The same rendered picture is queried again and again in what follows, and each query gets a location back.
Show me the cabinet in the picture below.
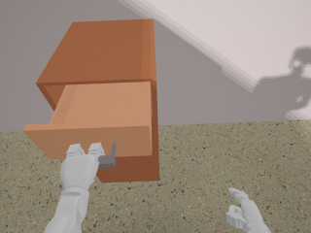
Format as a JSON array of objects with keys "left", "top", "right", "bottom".
[{"left": 36, "top": 18, "right": 160, "bottom": 183}]

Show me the drawer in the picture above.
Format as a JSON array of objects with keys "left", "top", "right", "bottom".
[{"left": 22, "top": 82, "right": 153, "bottom": 159}]

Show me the left robot hand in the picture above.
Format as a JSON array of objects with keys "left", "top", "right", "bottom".
[{"left": 60, "top": 143, "right": 105, "bottom": 190}]

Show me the right robot hand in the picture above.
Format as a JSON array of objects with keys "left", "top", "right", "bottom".
[{"left": 225, "top": 187, "right": 263, "bottom": 233}]

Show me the handle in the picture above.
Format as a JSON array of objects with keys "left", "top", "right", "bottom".
[{"left": 64, "top": 143, "right": 117, "bottom": 169}]

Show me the robot right forearm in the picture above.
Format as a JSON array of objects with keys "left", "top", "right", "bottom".
[{"left": 246, "top": 221, "right": 271, "bottom": 233}]

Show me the robot left forearm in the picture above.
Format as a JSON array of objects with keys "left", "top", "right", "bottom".
[{"left": 44, "top": 187, "right": 89, "bottom": 233}]

